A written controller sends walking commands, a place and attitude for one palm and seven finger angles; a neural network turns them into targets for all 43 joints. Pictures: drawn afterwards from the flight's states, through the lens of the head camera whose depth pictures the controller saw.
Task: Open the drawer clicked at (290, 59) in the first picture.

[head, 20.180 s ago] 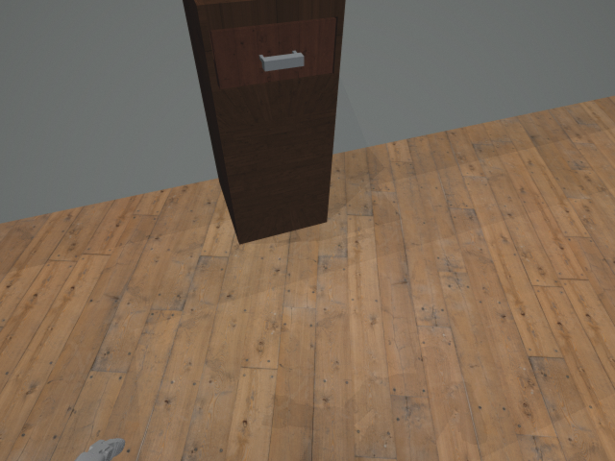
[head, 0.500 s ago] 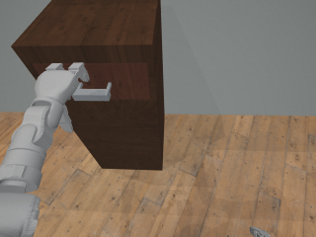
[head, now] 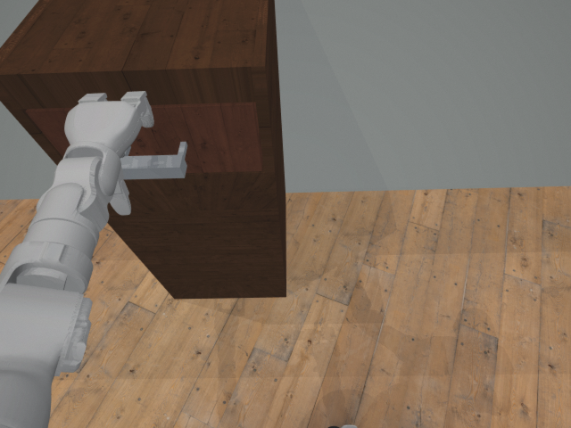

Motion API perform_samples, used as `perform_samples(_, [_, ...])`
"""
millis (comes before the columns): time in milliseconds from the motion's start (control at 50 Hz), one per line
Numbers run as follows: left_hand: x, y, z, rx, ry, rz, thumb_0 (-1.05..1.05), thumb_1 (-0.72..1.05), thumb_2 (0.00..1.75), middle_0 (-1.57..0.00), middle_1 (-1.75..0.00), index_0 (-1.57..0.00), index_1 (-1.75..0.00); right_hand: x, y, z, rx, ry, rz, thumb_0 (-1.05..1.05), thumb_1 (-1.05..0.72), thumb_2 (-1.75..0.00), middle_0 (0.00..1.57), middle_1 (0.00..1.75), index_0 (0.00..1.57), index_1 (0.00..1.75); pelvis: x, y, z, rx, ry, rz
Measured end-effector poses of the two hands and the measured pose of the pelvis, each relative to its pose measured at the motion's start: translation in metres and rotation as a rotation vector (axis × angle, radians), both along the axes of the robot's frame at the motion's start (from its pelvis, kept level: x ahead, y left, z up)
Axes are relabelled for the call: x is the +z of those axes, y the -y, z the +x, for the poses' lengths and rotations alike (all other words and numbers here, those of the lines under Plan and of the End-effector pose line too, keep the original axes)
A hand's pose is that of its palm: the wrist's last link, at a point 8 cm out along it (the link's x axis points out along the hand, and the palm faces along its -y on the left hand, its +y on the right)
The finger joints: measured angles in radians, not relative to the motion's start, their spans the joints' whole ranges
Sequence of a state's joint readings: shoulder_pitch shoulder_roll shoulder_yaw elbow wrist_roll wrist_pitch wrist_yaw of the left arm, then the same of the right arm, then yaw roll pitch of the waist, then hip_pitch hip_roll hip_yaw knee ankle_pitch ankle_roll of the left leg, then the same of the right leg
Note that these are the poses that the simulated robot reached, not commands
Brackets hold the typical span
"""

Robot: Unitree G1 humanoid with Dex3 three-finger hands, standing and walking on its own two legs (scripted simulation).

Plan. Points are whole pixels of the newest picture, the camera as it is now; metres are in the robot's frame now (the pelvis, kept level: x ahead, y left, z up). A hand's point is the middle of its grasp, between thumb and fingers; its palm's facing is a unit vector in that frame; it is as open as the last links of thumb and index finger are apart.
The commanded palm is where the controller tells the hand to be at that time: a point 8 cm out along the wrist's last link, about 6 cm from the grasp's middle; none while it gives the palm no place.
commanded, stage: move the hooked fingers above the handle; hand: left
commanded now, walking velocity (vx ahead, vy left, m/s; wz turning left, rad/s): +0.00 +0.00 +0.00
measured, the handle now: (152, 157) +0.54 +0.24 +0.03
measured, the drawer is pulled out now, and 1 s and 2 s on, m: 0.00 0.00 0.00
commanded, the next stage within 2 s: none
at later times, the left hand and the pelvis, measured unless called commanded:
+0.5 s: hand (152, 145) +0.50 +0.21 +0.10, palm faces +0.01 +0.01 -1.00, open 13.4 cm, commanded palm +0.48 +0.25 +0.15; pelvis -0.02 -0.01 +0.00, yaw -2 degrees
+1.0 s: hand (167, 145) +0.50 +0.18 +0.10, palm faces +0.10 -0.03 -0.99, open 13.8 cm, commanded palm +0.49 +0.25 +0.15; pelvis -0.02 -0.01 -0.01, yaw +0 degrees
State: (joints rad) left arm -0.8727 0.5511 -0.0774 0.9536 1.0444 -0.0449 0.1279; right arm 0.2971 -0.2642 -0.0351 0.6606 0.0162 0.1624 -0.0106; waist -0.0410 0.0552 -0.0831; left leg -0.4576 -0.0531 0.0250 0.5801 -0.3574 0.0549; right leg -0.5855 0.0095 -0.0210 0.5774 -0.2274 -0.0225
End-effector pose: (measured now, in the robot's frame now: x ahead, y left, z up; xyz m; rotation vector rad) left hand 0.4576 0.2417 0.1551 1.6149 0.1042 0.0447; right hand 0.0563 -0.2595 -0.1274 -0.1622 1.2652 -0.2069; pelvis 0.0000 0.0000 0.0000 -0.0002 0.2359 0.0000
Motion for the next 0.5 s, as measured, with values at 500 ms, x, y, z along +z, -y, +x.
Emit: perform_samples(500, [-0.004, 0.038, 0.017, -0.078, 0.045, -0.031, 0.00, -0.49, 0.30, -0.41, -1.22, -0.39, -1.26, 0.000, 0.017, -0.041, -0.089, -0.022, -0.043, 0.01, -0.91, -0.90, 0.20, 0.29, 0.20, 0.30, -0.003, 0.012, -0.017, -0.030, -0.021, 0.010])
